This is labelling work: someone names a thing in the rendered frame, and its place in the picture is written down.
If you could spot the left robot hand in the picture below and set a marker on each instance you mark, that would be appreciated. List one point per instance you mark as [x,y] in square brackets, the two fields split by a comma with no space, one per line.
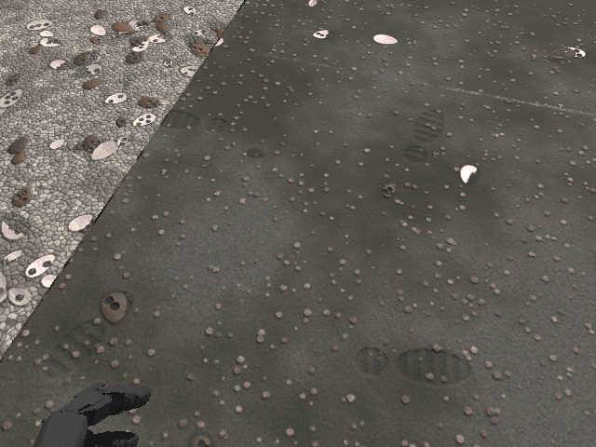
[68,427]

